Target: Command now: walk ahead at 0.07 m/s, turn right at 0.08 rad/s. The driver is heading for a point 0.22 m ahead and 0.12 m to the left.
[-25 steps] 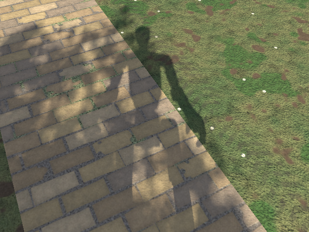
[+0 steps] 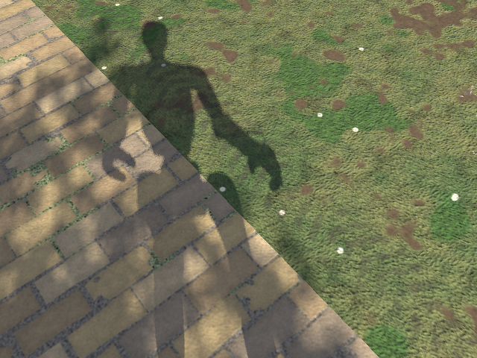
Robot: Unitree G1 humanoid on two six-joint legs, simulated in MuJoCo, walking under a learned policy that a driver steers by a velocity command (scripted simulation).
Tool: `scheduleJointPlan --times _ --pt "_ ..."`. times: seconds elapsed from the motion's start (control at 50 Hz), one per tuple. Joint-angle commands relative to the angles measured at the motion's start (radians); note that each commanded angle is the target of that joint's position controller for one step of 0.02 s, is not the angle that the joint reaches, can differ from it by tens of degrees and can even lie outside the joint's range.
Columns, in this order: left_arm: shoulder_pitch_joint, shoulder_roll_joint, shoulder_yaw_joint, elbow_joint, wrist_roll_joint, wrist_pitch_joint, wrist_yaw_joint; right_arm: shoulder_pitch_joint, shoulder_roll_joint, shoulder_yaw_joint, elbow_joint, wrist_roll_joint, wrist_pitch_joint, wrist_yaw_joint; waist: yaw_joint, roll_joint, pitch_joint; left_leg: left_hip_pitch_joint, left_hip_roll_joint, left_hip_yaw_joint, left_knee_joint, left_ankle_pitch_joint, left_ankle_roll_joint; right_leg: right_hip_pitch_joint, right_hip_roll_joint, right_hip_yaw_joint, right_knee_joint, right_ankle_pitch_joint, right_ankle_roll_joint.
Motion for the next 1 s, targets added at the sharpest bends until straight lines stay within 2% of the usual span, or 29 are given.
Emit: scheduleJointPlan --times 0.02,0.06,0.1,0.14,0.16,0.18,0.2,0.22,0.26,0.3,0.36,0.48,0.7,1.0 --pt "-0.034 0.098 0.019 -0.036 0.013 -0.015 0.009 0.115 -0.038 -0.004 0.0 0.002 0.015 -0.004 -0.025 -0.14 -0.238 0.25 0.023 0.009 -0.153 0.114 -0.006 0.042 -0.247 0.134 -0.139 0.205 -0.156" --pt "-0.029 0.107 0.017 -0.01 0.018 -0.01 0.004 0.073 -0.059 -0.01 -0.008 0.004 0.019 -0.005 -0.006 -0.149 -0.189 0.276 0.013 0.01 -0.236 0.118 0.003 0.021 -0.252 0.164 -0.162 -0.015 -0.147" --pt "-0.041 0.097 0.009 0.008 0.012 -0.005 -0.002 0.067 -0.058 -0.011 -0.007 0.0 0.017 -0.003 -0.014 -0.139 -0.146 0.311 -0.002 0.02 -0.361 0.123 0.02 0.017 -0.249 0.193 -0.154 -0.187 -0.125" --pt "-0.014 0.059 -0.007 0.037 0.005 -0.005 -0.005 0.088 -0.052 -0.009 0.002 -0.022 0.009 0.002 -0.032 -0.104 -0.121 0.406 0.0 0.013 -0.534 0.253 0.048 -0.004 -0.204 0.185 -0.116 -0.293 -0.052" --pt "0.016 0.047 -0.012 0.05 0.013 -0.009 -0.004 0.091 -0.089 -0.012 -0.007 -0.028 0.005 0.002 -0.013 -0.054 -0.113 0.424 0.07 -0.063 -0.567 0.36 0.074 -0.01 -0.161 0.16 -0.061 -0.32 -0.005" --pt "0.088 0.055 -0.004 0.062 0.011 -0.012 -0.006 0.061 -0.149 -0.027 -0.003 -0.019 0.005 -0.001 0.051 0.064 -0.097 0.389 0.094 -0.074 -0.543 0.298 0.107 -0.018 -0.099 0.098 -0.05 -0.309 0.028" --pt "0.037 0.057 -0.006 0.061 0.012 -0.009 0.0 0.067 -0.098 -0.023 0.012 -0.013 0.003 0.006 0.016 0.087 -0.098 0.276 0.061 -0.065 -0.58 0.093 0.11 0.088 -0.082 0.054 -0.018 -0.238 0.051" --pt "-0.009 0.07 -0.001 0.052 0.006 -0.003 0.004 0.067 -0.059 -0.011 0.017 -0.018 -0.003 0.01 0.002 0.075 -0.085 0.225 0.04 -0.056 -0.604 0.026 0.094 0.136 -0.089 0.056 0.004 -0.2 0.048" --pt "-0.017 0.06 0.0 0.06 0.004 0.013 0.014 0.053 -0.042 -0.003 0.02 -0.019 -0.016 0.013 0.001 0.072 -0.082 0.234 0.021 -0.035 -0.599 0.092 0.071 0.149 -0.103 0.071 0.01 -0.142 0.031" --pt "-0.004 0.053 0.001 0.075 0.004 0.015 0.015 0.078 -0.042 -0.002 0.037 -0.012 -0.026 0.01 -0.006 0.045 -0.103 0.279 0.014 -0.024 -0.574 0.17 0.068 0.157 -0.11 0.074 0.012 -0.074 0.025" --pt "-0.002 0.044 0.003 0.101 -0.005 0.01 0.016 0.096 -0.046 -0.001 0.054 -0.007 -0.025 0.004 -0.018 0.006 -0.123 0.322 0.007 -0.017 -0.55 0.249 0.073 0.17 -0.111 0.069 0.022 0.013 0.031" --pt "0.006 0.048 0.01 0.158 -0.011 0.015 0.025 0.089 -0.041 0.002 0.086 -0.004 -0.017 0.002 -0.022 -0.031 -0.117 0.346 -0.006 -0.007 -0.546 0.299 0.08 0.199 -0.115 0.066 0.026 0.086 0.043" --pt "-0.003 0.066 0.014 0.274 -0.017 0.021 0.041 0.073 -0.034 0.003 0.159 -0.002 -0.007 0.001 -0.018 -0.032 -0.091 0.366 -0.029 0.009 -0.575 0.299 0.082 0.229 -0.12 0.061 0.005 0.096 0.052" --pt "-0.012 0.059 0.003 0.406 -0.018 0.02 0.045 0.106 -0.027 0.009 0.237 -0.003 -0.002 -0.01 -0.015 -0.033 -0.059 0.362 -0.045 0.021 -0.605 0.231 0.082 0.218 -0.113 0.043 -0.027 0.016 0.061"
